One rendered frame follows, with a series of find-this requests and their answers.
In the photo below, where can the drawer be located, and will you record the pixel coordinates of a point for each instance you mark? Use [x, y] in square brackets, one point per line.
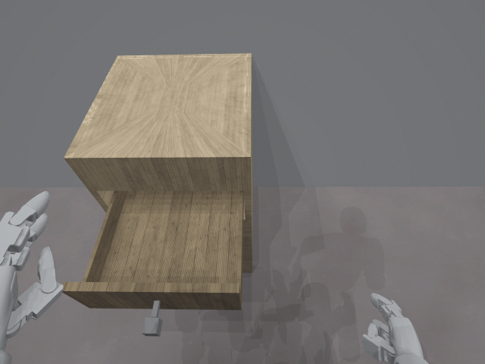
[183, 248]

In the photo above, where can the handle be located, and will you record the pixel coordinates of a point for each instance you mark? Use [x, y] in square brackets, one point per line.
[152, 326]

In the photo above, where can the right robot hand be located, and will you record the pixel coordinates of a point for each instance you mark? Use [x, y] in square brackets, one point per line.
[397, 339]

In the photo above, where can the cabinet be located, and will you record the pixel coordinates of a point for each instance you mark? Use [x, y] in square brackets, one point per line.
[170, 123]

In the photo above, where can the left robot hand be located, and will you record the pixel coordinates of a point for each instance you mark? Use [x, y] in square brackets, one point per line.
[18, 232]

